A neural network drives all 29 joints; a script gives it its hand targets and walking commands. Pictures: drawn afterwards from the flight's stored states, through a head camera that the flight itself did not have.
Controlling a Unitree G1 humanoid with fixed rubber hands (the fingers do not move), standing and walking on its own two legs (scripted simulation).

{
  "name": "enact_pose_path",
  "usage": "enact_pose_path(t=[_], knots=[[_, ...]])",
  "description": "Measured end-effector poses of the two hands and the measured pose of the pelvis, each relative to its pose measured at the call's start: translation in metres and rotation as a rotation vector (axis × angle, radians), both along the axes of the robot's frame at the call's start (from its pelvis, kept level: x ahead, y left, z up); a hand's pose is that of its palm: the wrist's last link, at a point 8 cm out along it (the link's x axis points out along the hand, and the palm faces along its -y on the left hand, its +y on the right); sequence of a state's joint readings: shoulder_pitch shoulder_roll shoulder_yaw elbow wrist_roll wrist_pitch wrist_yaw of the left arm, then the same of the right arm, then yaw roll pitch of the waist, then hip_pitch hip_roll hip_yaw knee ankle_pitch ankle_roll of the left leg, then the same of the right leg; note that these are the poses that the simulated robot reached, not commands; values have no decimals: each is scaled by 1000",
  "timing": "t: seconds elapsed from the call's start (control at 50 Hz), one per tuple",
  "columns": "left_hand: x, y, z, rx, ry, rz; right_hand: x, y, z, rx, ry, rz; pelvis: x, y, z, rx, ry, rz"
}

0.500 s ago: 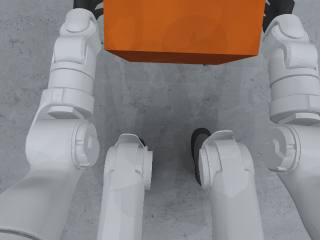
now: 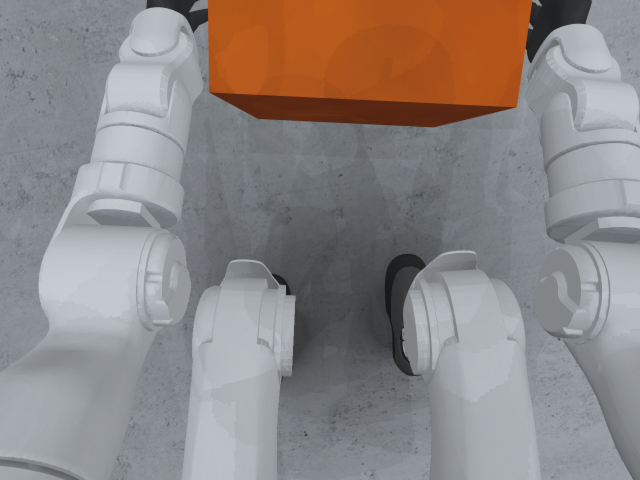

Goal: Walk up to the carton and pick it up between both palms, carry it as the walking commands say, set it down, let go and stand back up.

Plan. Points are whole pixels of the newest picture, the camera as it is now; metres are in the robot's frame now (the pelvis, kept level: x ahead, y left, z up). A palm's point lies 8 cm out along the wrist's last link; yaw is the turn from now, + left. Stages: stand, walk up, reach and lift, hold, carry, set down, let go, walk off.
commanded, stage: set down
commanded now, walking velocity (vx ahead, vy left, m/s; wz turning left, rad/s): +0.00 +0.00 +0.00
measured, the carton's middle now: (356, 39) +0.55 -0.04 -0.24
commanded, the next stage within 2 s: none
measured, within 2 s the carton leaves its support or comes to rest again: rests again in 0.14 s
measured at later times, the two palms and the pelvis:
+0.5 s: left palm (173, 19) +0.56 +0.14 -0.17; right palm (541, 36) +0.52 -0.22 -0.17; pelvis +0.00 +0.00 -0.01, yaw +0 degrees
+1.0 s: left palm (172, 19) +0.56 +0.15 -0.17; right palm (542, 36) +0.52 -0.22 -0.17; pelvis -0.01 +0.00 -0.01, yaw +0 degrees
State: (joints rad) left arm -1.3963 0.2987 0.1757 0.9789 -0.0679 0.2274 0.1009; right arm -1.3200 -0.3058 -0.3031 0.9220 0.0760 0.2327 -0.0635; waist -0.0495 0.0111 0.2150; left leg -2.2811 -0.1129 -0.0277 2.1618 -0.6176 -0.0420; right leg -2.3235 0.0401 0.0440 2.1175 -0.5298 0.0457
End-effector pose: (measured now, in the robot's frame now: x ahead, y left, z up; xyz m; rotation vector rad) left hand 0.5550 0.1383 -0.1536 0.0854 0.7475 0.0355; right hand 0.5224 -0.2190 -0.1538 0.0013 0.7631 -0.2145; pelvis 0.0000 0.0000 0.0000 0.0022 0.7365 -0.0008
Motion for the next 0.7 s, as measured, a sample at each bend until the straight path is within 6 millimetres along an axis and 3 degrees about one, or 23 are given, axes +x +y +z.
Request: enact_pose_path(t=[0.3,0.7], knots=[[1,4,-13,13,14,-9,0,3,-15,6,12,9,-2,-1,-6,-2,-39,5],[3,6,-16,4,15,-20,1,2,-18,28,-2,16,-4,-1,-12,-6,-60,9]])
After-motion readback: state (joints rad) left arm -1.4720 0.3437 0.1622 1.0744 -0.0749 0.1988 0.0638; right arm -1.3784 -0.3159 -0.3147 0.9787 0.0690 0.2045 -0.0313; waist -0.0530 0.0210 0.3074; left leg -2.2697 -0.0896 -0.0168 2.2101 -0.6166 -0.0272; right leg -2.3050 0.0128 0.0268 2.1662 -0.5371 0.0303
